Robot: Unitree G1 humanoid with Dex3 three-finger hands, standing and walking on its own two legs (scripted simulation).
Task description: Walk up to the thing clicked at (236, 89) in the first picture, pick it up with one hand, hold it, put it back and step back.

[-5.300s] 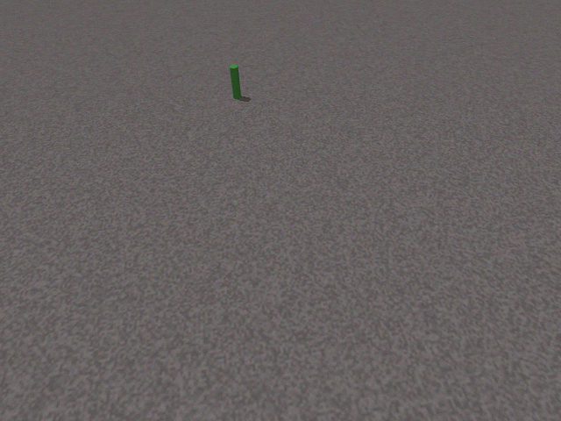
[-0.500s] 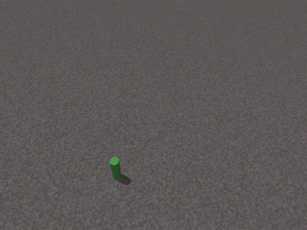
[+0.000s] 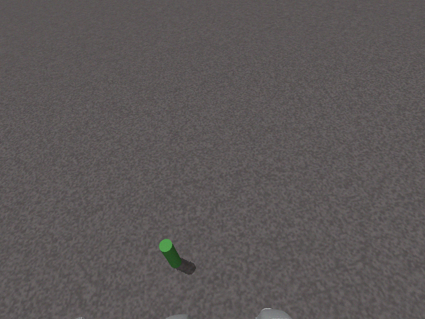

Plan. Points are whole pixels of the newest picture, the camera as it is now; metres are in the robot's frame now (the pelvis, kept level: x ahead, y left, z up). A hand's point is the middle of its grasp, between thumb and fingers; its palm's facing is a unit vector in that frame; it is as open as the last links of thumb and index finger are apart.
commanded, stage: walk up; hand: left
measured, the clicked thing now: (171, 254) +0.47 +0.24 -0.65
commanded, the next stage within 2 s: stand in 1.92 s
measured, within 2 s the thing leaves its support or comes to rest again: neither
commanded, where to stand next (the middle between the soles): +0.13 +0.04 m, yaw +2 degrees
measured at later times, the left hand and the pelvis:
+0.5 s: hand out of the picture +0.07 +0.28 -0.17, palm faces -0.01 -0.95 -0.31, open 7.4 cm; pelvis +0.02 +0.03 +0.00, yaw +1 degrees
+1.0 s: hand out of the picture +0.12 +0.27 -0.14, palm faces +0.02 -0.94 -0.34, open 7.4 cm; pelvis +0.05 +0.02 +0.02, yaw +2 degrees
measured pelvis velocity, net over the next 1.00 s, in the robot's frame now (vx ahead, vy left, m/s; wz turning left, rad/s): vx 0.05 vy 0.02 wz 0.03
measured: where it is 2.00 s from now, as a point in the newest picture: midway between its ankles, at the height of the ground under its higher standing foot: outside the picture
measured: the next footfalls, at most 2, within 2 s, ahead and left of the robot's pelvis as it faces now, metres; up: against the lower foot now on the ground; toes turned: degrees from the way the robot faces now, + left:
left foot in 0.26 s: +0.12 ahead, +0.15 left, +0.00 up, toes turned +2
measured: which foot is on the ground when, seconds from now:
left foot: up 0.00-0.24, down 0.26-1.00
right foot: down 0.00-1.00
